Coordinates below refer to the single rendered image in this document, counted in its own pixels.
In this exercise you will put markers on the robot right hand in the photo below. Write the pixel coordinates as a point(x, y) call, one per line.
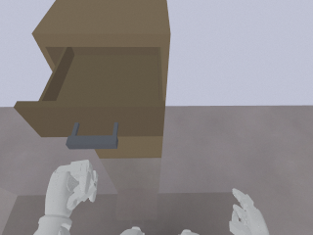
point(252, 221)

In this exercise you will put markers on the handle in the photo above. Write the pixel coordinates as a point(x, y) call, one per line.
point(90, 142)

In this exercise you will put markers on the robot left shin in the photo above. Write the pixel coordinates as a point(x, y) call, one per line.
point(135, 227)

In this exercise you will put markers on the robot left hand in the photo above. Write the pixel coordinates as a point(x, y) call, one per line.
point(78, 177)

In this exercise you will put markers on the robot right shin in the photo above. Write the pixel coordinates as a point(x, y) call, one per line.
point(186, 230)

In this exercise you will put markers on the cabinet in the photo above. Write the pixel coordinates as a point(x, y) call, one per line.
point(110, 23)

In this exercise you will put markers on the drawer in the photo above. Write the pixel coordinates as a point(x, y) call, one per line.
point(98, 86)

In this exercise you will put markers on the robot shin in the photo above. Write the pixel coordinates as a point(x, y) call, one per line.
point(186, 230)
point(135, 227)

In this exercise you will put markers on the left robot forearm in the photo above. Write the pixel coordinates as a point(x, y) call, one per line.
point(53, 224)

